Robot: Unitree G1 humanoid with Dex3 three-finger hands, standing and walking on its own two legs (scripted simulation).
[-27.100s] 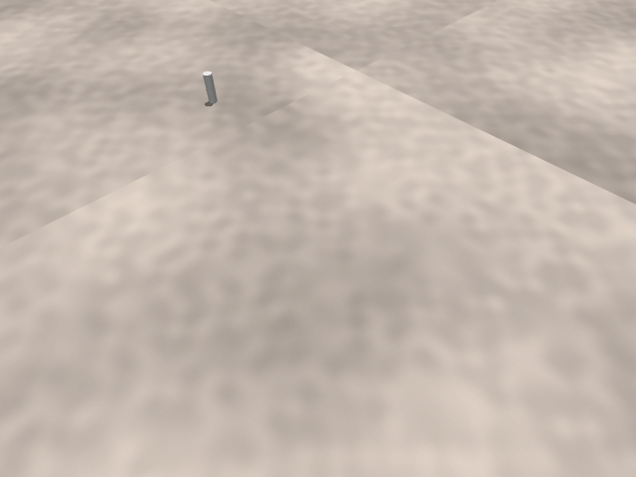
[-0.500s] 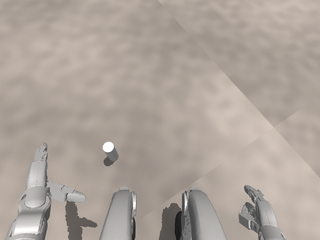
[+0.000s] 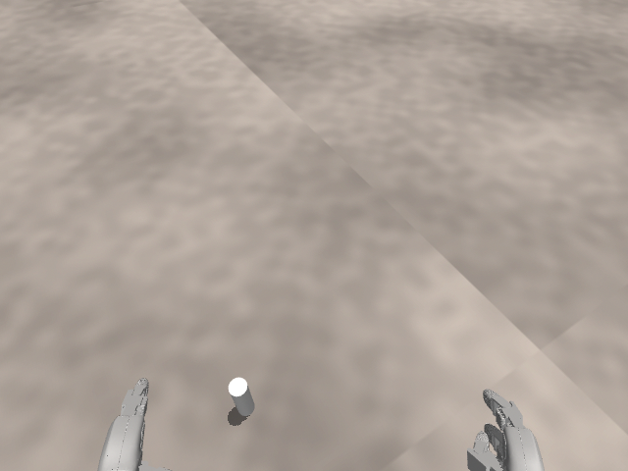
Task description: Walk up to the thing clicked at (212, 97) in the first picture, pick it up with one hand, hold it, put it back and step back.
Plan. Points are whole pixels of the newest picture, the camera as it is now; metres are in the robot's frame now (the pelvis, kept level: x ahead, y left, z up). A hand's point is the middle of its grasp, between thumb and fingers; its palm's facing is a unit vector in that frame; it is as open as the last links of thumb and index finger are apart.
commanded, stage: home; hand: left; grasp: from the side
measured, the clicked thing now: (242, 397) +0.42 +0.21 -0.63
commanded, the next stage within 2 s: stand in 1.58 s
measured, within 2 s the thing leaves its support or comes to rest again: neither
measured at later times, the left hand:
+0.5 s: hand (177, 468) +0.15 +0.18 -0.05, palm faces +0.12 -0.95 -0.29, open 17.5 cm
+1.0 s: hand (177, 469) +0.15 +0.18 -0.05, palm faces +0.12 -0.95 -0.29, open 17.4 cm
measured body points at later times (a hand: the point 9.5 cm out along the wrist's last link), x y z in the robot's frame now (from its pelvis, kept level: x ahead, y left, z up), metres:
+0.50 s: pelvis -0.01 -0.01 +0.01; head +0.01 -0.01 +0.46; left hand +0.14 +0.23 -0.03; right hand +0.14 -0.25 -0.07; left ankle +0.00 +0.12 -0.68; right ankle +0.01 -0.13 -0.68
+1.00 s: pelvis -0.01 -0.01 +0.01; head +0.01 -0.01 +0.46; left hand +0.14 +0.23 -0.03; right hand +0.15 -0.24 -0.07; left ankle +0.00 +0.12 -0.68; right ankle +0.01 -0.13 -0.68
